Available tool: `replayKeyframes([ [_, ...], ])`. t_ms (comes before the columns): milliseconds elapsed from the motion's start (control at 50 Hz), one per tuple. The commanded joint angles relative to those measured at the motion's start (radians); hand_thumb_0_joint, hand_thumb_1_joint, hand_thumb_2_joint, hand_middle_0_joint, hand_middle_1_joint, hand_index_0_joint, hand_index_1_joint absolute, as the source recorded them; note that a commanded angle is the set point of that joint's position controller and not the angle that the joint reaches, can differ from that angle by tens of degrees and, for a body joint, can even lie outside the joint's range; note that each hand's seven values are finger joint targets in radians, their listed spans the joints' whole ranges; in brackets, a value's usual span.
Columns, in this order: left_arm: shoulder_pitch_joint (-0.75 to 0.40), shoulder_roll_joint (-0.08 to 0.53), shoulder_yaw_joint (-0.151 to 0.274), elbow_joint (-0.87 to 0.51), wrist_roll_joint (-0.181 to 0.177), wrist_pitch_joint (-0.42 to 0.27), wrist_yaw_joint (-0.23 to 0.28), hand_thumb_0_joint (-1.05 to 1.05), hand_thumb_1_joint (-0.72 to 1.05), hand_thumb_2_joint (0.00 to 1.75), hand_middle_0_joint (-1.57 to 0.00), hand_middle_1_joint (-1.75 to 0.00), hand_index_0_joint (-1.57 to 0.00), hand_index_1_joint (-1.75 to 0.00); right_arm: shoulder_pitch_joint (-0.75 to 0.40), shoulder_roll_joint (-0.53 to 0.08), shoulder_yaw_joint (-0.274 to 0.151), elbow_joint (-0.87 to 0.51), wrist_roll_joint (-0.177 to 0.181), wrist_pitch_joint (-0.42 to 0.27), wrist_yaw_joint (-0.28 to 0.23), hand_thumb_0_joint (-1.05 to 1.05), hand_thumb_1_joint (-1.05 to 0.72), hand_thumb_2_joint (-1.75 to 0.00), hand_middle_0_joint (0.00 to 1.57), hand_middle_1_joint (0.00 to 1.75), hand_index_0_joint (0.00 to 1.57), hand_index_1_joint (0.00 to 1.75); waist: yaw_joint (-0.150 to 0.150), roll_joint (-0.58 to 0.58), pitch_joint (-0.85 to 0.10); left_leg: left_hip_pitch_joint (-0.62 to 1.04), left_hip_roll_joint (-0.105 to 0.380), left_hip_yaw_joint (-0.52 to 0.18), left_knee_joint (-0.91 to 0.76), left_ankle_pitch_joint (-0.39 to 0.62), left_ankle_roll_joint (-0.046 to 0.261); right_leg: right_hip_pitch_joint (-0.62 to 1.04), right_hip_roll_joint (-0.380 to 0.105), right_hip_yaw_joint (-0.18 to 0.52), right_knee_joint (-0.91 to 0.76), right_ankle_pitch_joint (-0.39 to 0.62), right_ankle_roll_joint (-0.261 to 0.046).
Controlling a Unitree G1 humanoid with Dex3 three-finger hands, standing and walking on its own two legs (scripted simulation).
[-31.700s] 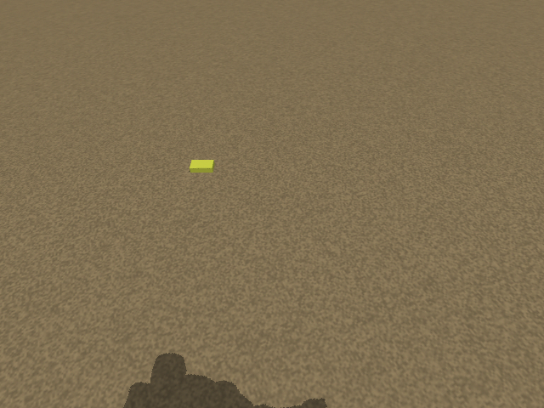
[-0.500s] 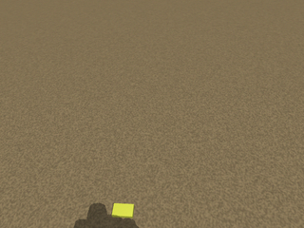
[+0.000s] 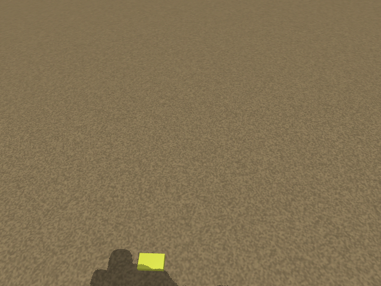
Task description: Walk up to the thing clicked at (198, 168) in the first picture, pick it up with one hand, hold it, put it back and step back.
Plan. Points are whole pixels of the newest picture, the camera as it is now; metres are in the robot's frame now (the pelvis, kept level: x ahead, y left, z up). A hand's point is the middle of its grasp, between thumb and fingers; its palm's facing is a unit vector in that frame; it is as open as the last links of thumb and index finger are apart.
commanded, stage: stand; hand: left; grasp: from above
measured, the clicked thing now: (151, 261) +0.41 +0.24 -0.77
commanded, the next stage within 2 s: step back in 0.96 s
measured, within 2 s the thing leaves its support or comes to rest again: neither
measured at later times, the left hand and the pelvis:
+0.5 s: hand out of the picture +0.08 +0.25 -0.16, palm faces +0.00 -0.94 -0.33, open 7.4 cm; pelvis +0.01 +0.00 +0.00, yaw +0 degrees
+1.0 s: hand out of the picture +0.08 +0.25 -0.16, palm faces +0.00 -0.94 -0.33, open 7.4 cm; pelvis +0.00 +0.00 +0.00, yaw +0 degrees
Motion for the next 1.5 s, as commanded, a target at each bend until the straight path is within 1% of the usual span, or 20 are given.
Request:
replayKeyframes([
  [0,-0.033,0.203,0.037,-0.059,0.002,-0.022,0.012,0.0,0.9,0.9,-0.2,-0.3,-0.2,-0.3,-0.035,-0.2,-0.03,-0.061,-0.002,-0.021,-0.012,0.0,-0.9,-0.9,0.2,0.3,0.2,0.3,0.006,0.001,-0.069,0.002,0.108,-0.088,-0.049,0.126,0.034,0.016,-0.103,0.08,-0.056,0.141,-0.027],
  [280,-0.057,0.213,0.039,-0.071,-0.001,-0.024,0.009,0.0,0.9,0.9,-0.2,-0.3,-0.2,-0.3,-0.046,-0.214,-0.033,-0.062,0.001,-0.027,-0.012,0.0,-0.9,-0.9,0.2,0.3,0.2,0.3,0.003,-0.005,-0.095,0.027,0.118,-0.083,-0.047,0.199,0.031,0.033,-0.107,0.076,-0.047,0.195,-0.028],
  [400,-0.056,0.22,0.036,-0.069,-0.001,-0.023,0.007,0.0,0.9,0.9,-0.2,-0.3,-0.2,-0.3,-0.049,-0.214,-0.033,-0.06,0.001,-0.023,-0.01,0.0,-0.9,-0.9,0.2,0.3,0.2,0.3,0.001,-0.01,-0.072,0.014,0.114,-0.084,-0.057,0.121,0.03,0.019,-0.106,0.079,-0.067,0.139,-0.028],
  [920,-0.055,0.237,0.03,-0.083,-0.003,-0.027,0.002,0.0,0.9,0.9,-0.2,-0.3,-0.2,-0.3,-0.052,-0.228,-0.033,-0.066,0.002,-0.025,-0.003,0.0,-0.9,-0.9,0.2,0.3,0.2,0.3,-0.001,0.0,-0.068,0.012,0.117,-0.088,-0.073,0.103,0.029,0.01,-0.107,0.079,-0.069,0.104,-0.032],
  [940,-0.055,0.318,0.057,-0.124,-0.025,-0.018,0.005,0.0,0.9,0.9,-0.2,-0.3,-0.2,-0.3,-0.089,-0.294,-0.057,-0.092,0.015,-0.004,0.003,0.0,-0.9,-0.9,0.2,0.3,0.2,0.3,-0.007,-0.015,0.032,-0.048,0.105,-0.108,0.024,0.266,0.047,-0.084,-0.093,0.094,0.027,0.304,-0.04],
  [960,-0.05,0.304,0.057,-0.141,-0.029,-0.014,0.009,0.0,0.9,0.9,-0.2,-0.3,-0.2,-0.3,-0.065,-0.285,-0.058,-0.105,0.021,0.003,0.004,0.0,-0.9,-0.9,0.2,0.3,0.2,0.3,-0.015,-0.006,0.0,-0.058,0.111,-0.099,0.042,0.316,0.059,-0.075,-0.081,0.079,0.067,0.319,-0.044],
  [1020,-0.026,0.28,0.055,-0.189,-0.025,-0.005,0.012,0.0,0.9,0.9,-0.2,-0.3,-0.2,-0.3,-0.059,-0.299,-0.078,-0.147,0.026,0.017,0.008,0.0,-0.9,-0.9,0.2,0.3,0.2,0.3,-0.022,0.038,-0.128,-0.028,0.15,-0.116,0.081,0.394,0.116,-0.065,-0.042,0.041,0.195,0.27,-0.059],
  [1080,-0.001,0.273,0.054,-0.223,-0.014,0.008,0.01,0.0,0.9,0.9,-0.2,-0.3,-0.2,-0.3,-0.078,-0.313,-0.092,-0.194,0.024,0.032,0.008,0.0,-0.9,-0.9,0.2,0.3,0.2,0.3,-0.015,0.079,-0.153,-0.085,0.181,-0.14,0.112,0.322,0.163,-0.078,-0.023,0.027,0.294,0.165,-0.068],
  [1140,0.067,0.292,0.065,-0.234,-0.007,0.013,0.008,0.0,0.9,0.9,-0.2,-0.3,-0.2,-0.3,-0.123,-0.296,-0.096,-0.246,0.026,0.047,0.009,0.0,-0.9,-0.9,0.2,0.3,0.2,0.3,0.018,0.066,-0.163,-0.179,0.143,-0.133,0.237,0.17,0.159,-0.075,-0.061,0.086,0.301,0.131,-0.113],
  [1160,0.07,0.322,0.074,-0.245,-0.003,0.009,0.009,0.0,0.9,0.9,-0.2,-0.3,-0.2,-0.3,-0.125,-0.278,-0.094,-0.258,0.028,0.053,0.011,0.0,-0.9,-0.9,0.2,0.3,0.2,0.3,0.026,-0.029,-0.148,-0.208,0.054,-0.081,0.358,0.051,0.115,-0.106,-0.138,0.185,0.177,0.191,-0.16],
  [1180,0.046,0.392,0.094,-0.26,0.003,0.006,0.008,0.0,0.9,0.9,-0.2,-0.3,-0.2,-0.3,-0.128,-0.241,-0.085,-0.269,0.024,0.061,0.013,0.0,-0.9,-0.9,0.2,0.3,0.2,0.3,0.038,-0.196,-0.099,-0.26,-0.093,-0.013,0.566,-0.164,0.048,-0.159,-0.282,0.362,0.009,0.248,-0.244],
  [1200,0.007,0.425,0.101,-0.297,0.017,0.0,0.012,0.0,0.9,0.9,-0.2,-0.3,-0.2,-0.3,-0.086,-0.229,-0.085,-0.269,0.015,0.072,0.011,0.0,-0.9,-0.9,0.2,0.3,0.2,0.3,0.028,-0.257,-0.09,-0.288,-0.135,-0.083,0.75,-0.434,0.04,-0.204,-0.387,0.492,-0.031,0.267,-0.327],
  [1220,-0.046,0.422,0.102,-0.322,0.023,-0.001,0.017,0.0,0.9,0.9,-0.2,-0.3,-0.2,-0.3,-0.037,-0.249,-0.095,-0.259,0.012,0.078,0.011,0.0,-0.9,-0.9,0.2,0.3,0.2,0.3,0.002,-0.203,-0.086,-0.273,-0.11,-0.16,0.872,-0.435,0.035,-0.256,-0.387,0.455,-0.015,0.245,-0.338],
  [1280,-0.147,0.353,0.093,-0.368,0.03,0.004,0.027,0.0,0.9,0.9,-0.2,-0.3,-0.2,-0.3,0.054,-0.266,-0.102,-0.241,0.034,0.07,0.015,0.0,-0.9,-0.9,0.2,0.3,0.2,0.3,-0.031,-0.157,-0.103,-0.244,-0.099,-0.131,0.877,-0.327,0.021,-0.226,-0.243,0.242,0.051,0.191,-0.258],
  [1360,-0.064,0.339,0.097,-0.388,0.032,0.02,0.036,0.0,0.9,0.9,-0.2,-0.3,-0.2,-0.3,0.064,-0.261,-0.092,-0.263,0.003,0.059,0.009,0.0,-0.9,-0.9,0.2,0.3,0.2,0.3,0.014,-0.196,-0.151,-0.271,-0.01,-0.094,0.412,-0.346,0.026,0.005,-0.259,0.258,0.154,0.286,-0.225],
  [1380,-0.055,0.34,0.094,-0.387,0.023,0.026,0.031,0.0,0.9,0.9,-0.2,-0.3,-0.2,-0.3,0.073,-0.258,-0.094,-0.257,-0.007,0.052,0.009,0.0,-0.9,-0.9,0.2,0.3,0.2,0.3,0.015,-0.19,-0.156,-0.225,-0.025,-0.058,0.307,-0.307,0.029,0.014,-0.241,0.236,0.188,0.314,-0.209],
  [1420,-0.024,0.341,0.086,-0.389,0.002,0.042,0.02,0.0,0.9,0.9,-0.2,-0.3,-0.2,-0.3,0.118,-0.259,-0.103,-0.241,-0.026,0.038,0.007,0.0,-0.9,-0.9,0.2,0.3,0.2,0.3,-0.015,-0.143,-0.124,-0.06,-0.025,-0.028,0.038,-0.03,0.038,-0.131,-0.173,0.185,0.277,0.24,-0.141],
  [1440,0.005,0.277,0.075,-0.404,-0.006,0.045,0.016,0.0,0.9,0.9,-0.2,-0.3,-0.2,-0.3,0.083,-0.335,-0.122,-0.263,-0.048,0.032,0.006,0.0,-0.9,-0.9,0.2,0.3,0.2,0.3,0.004,0.068,-0.113,0.003,0.163,-0.303,-0.006,0.066,0.089,-0.298,-0.046,0.1,0.411,0.001,-0.072],
  [1460,-0.038,0.269,0.076,-0.416,-0.003,0.042,0.025,0.0,0.9,0.9,-0.2,-0.3,-0.2,-0.3,0.018,-0.45,-0.139,-0.289,-0.039,0.031,0.014,0.0,-0.9,-0.9,0.2,0.3,0.2,0.3,-0.013,0.258,-0.066,-0.06,0.341,-0.492,-0.022,0.225,0.213,-0.431,0.135,0.06,0.565,-0.442,-0.024],
  [1480,-0.119,0.296,0.089,-0.42,0.019,0.04,0.039,0.0,0.9,0.9,-0.2,-0.3,-0.2,-0.3,0.042,-0.461,-0.145,-0.291,-0.026,0.023,0.014,0.0,-0.9,-0.9,0.2,0.3,0.2,0.3,-0.078,0.245,-0.054,-0.174,0.399,-0.554,-0.037,0.273,0.312,-0.375,0.134,0.196,0.752,-0.507,-0.019],
])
